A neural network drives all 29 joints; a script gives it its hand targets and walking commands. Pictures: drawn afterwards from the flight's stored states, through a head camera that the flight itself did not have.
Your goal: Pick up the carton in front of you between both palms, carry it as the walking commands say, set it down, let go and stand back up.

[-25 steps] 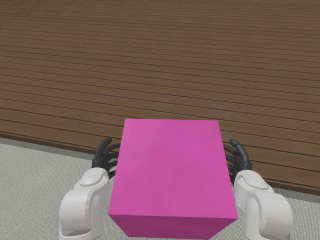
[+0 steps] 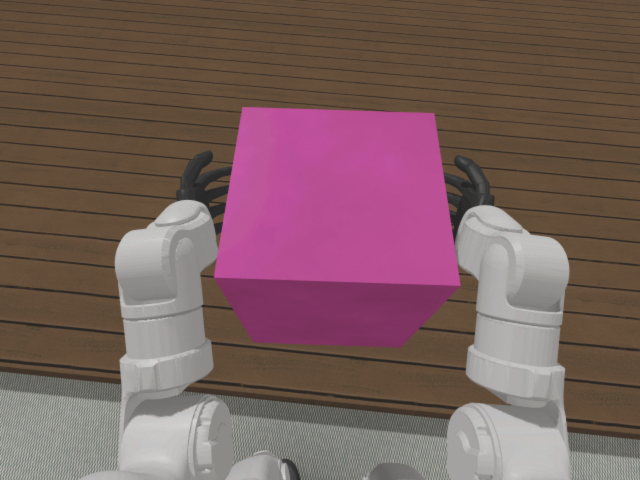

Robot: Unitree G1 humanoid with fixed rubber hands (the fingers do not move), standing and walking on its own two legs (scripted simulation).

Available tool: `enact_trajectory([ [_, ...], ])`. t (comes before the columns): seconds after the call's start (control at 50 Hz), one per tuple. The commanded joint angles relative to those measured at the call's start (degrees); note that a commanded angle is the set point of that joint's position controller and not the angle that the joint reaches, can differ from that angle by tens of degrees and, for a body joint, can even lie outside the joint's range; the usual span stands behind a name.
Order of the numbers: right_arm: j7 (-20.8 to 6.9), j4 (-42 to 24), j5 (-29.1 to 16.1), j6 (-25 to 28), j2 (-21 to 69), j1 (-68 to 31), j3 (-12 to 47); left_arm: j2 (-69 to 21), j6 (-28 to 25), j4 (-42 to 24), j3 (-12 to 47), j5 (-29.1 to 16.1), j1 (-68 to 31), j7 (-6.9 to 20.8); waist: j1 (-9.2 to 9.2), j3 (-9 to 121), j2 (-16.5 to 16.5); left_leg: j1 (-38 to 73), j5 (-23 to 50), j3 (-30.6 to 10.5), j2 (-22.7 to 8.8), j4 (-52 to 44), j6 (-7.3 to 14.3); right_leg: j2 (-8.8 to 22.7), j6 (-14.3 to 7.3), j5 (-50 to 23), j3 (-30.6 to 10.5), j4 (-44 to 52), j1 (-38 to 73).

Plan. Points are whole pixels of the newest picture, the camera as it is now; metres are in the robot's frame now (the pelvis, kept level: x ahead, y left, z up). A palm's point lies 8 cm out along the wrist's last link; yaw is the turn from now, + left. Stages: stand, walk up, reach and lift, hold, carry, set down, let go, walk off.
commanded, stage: carry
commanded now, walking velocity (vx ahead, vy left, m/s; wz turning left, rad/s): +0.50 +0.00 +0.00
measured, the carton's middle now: (331, 243) +0.37 -0.01 +0.07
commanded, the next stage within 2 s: none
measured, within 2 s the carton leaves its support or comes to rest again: neither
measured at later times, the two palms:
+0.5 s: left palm (211, 45) +0.69 +0.17 +0.15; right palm (398, 35) +0.73 -0.13 +0.15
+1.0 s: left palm out of the picture +1.06 +0.19 +0.23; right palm out of the picture +1.04 -0.11 +0.23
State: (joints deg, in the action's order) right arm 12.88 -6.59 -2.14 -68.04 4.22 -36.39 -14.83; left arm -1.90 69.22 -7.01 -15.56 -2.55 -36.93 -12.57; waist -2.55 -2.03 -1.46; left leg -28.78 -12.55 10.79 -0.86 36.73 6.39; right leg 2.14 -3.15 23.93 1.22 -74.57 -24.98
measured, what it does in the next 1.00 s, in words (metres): climbs: right foot 0.07 m higher, then left foot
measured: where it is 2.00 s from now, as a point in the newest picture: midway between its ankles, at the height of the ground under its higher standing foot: (297, 154)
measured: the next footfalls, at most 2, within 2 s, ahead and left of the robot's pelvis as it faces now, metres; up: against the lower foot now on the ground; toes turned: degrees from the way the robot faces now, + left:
right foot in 0.34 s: +0.45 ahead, -0.10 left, +0.07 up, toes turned -4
left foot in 0.78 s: +0.75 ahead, +0.11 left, +0.07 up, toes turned +7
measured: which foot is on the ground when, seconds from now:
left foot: down 0.00-0.38, up 0.40-0.76, down 0.78-1.00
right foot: up 0.00-0.32, down 0.34-0.76, up 0.78-1.00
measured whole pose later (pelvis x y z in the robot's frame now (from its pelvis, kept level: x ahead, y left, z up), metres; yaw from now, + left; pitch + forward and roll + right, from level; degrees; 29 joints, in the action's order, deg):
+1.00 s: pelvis +0.69 +0.06 +0.09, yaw +0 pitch +5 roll -1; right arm 11.6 -3.7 -0.1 -69.7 5.1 -38.4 -18.7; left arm -6.8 70.6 -4.4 -20.2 3.4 -39.7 -10.4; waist -3.9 1.0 0.1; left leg -19.7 -13.2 8.5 1.6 27.5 6.8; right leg 1.9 -2.2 18.3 2.0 -66.3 -37.4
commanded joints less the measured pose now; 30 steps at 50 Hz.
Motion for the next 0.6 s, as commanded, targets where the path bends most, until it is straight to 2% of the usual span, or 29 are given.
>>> enact_trajectory([
  [0.0,-2.8,-7.0,-13.0,3.1,38.6,-40.9,30.9,-40.6,-3.6,-3.1,29.7,-8.5,-38.2,0.8,0.29,30.9,7.0,34.8,16.6,-23.4,-15.6,-13.5,4.5,2.3,-0.7,-4.2,-1.7,-1.4,-15.9],
  [0.08,-3.9,-5.1,-12.5,4.3,41.3,-40.3,31.8,-43.4,-5.1,-0.2,30.3,-6.3,-37.1,1.5,-0.44,31.9,7.1,41.1,26.9,-18.4,-14.2,-11.5,5.5,1.8,-0.2,-5.7,0.5,4.1,-23.8],
  [0.14,-4.3,-5.3,-11.4,4.4,42.3,-38.2,32.1,-44.6,-5.3,-1.0,31.4,-5.9,-36.1,2.2,-2.02,31.6,9.0,47.6,33.3,-17.0,-13.6,-9.5,6.2,1.2,0.0,-6.1,2.8,4.7,-31.5],
  [0.2,-4.7,-7.9,-11.3,4.3,42.8,-36.6,33.4,-44.5,-5.3,-4.1,32.3,-5.8,-34.6,2.7,-3.41,29.1,8.0,52.8,37.3,-17.6,-14.1,-8.5,6.8,1.3,-1.0,-5.5,4.0,1.7,-40.0],
  [0.22,-4.8,-9.2,-11.4,4.1,42.8,-36.1,34.0,-44.1,-5.1,-5.0,32.4,-5.7,-33.4,2.7,-2.8,27.5,7.3,51.5,35.4,-16.9,-13.3,-9.8,6.4,1.1,-1.0,-3.9,4.4,5.2,-39.3],
  [0.26,-5.0,-10.1,-11.6,3.6,42.2,-34.4,35.1,-43.1,-4.6,-6.0,32.6,-5.2,-31.4,2.7,-2.81,23.6,6.6,48.9,39.1,-13.9,-11.1,-11.1,5.0,0.5,-1.4,-7.1,6.6,13.0,-35.8],
  [0.28,-5.1,-10.5,-11.7,3.3,41.8,-33.7,35.5,-42.5,-4.3,-6.3,32.7,-5.0,-29.8,2.7,-1.32,22.3,6.7,42.1,41.7,-9.9,-9.7,-12.3,3.9,-1.5,-1.6,-4.9,9.6,23.0,-25.7],
  [0.3,-5.2,-10.5,-11.9,3.0,41.5,-33.1,36.0,-41.9,-4.0,-6.4,32.8,-4.7,-28.5,2.7,0.78,22.5,7.9,35.9,52.8,-6.6,-8.1,-10.7,2.6,-5.0,-2.2,-7.6,13.1,30.0,-13.5],
  [0.32,-5.2,-10.6,-12.0,2.8,41.4,-32.4,36.1,-41.3,-3.8,-6.4,33.1,-4.6,-27.1,2.8,4.27,26.6,10.8,30.2,66.8,-3.3,-8.0,-1.8,0.9,-9.5,-3.1,-11.9,17.9,31.5,2.2],
  [0.34,-5.2,-11.2,-11.5,2.7,41.1,-31.6,36.4,-41.7,-4.0,-7.0,33.9,-5.0,-27.0,2.8,9.14,34.2,8.7,20.5,62.4,-1.1,-4.8,12.2,-1.5,-7.7,-6.2,-17.0,9.8,36.8,21.3],
  [0.36,-5.5,-12.9,-12.1,2.8,42.5,-31.7,36.5,-41.5,-4.4,-8.7,34.6,-5.2,-27.5,2.7,11.88,45.6,-10.9,-0.3,28.3,-5.6,1.8,41.4,-5.8,11.7,-18.5,-25.1,-24.5,41.2,43.4],
  [0.38,-5.7,-14.9,-12.3,2.6,41.9,-32.5,36.9,-43.9,-4.5,-7.3,35.6,-6.7,-24.7,2.9,12.19,47.3,-20.0,-8.9,-10.6,-11.1,8.8,53.7,-5.9,14.7,-21.6,-43.4,-38.9,46.6,48.3],
  [0.4,-5.5,-14.9,-12.1,3.0,42.7,-32.3,36.9,-44.7,-4.7,-11.1,37.6,-9.0,-26.2,3.5,11.25,43.7,-10.9,-15.3,-11.5,-17.6,5.9,59.0,-4.2,13.9,-19.7,-46.2,-31.9,41.5,47.6],
  [0.42,-5.2,-14.9,-10.1,3.5,42.2,-31.1,34.5,-47.4,-5.2,-13.5,40.4,-11.3,-29.8,4.2,11.36,40.6,-4.4,-18.7,-12.4,-16.1,3.6,57.6,-3.7,13.6,-16.5,-43.1,-28.4,41.2,45.6],
  [0.44,-4.9,-14.6,-8.4,4.0,41.6,-29.8,32.8,-48.7,-5.7,-16.1,42.4,-13.3,-33.3,4.8,10.14,36.8,-1.7,-20.9,-12.5,-15.6,1.5,55.2,-2.9,13.2,-14.2,-39.6,-26.3,42.4,42.2],
  [0.46,-4.6,-14.0,-6.7,4.4,40.6,-28.2,31.5,-49.4,-6.1,-17.3,44.1,-15.3,-35.1,5.3,9.06,34.2,-0.1,-21.9,-12.2,-15.5,0.1,51.8,-2.5,12.3,-12.5,-34.8,-24.5,43.8,39.2],
  [0.5,-3.9,-13.6,-3.9,4.9,38.1,-25.4,30.1,-49.4,-6.7,-18.2,45.8,-17.8,-36.0,6.0,8.85,32.7,0.1,-23.9,-12.2,-14.4,-1.2,48.1,-2.2,12.5,-11.5,-29.8,-22.5,45.1,38.2],
  [0.54,-3.2,-12.6,-2.1,4.9,35.5,-23.4,29.5,-47.8,-6.5,-18.0,45.9,-19.1,-35.4,6.3,8.02,30.2,1.2,-22.4,-11.0,-11.7,-1.7,37.9,-3.0,12.2,-11.7,-33.2,-18.0,47.2,34.2],
  [0.56,-2.9,-12.3,-1.8,4.7,34.3,-23.4,29.4,-46.6,-6.1,-17.6,45.4,-19.3,-35.5,6.3,7.68,28.7,0.6,-19.2,-10.1,-10.6,-1.8,29.5,-3.5,12.0,-11.7,-35.0,-15.6,49.4,30.7],
  [0.58,-2.6,-12.0,-1.6,4.2,33.3,-23.6,29.3,-45.5,-5.5,-16.7,44.7,-19.1,-35.5,6.3,7.59,27.5,-0.3,-14.4,-5.9,-9.3,-1.7,21.5,-3.6,10.8,-10.9,-37.1,-11.9,50.4,27.2],
])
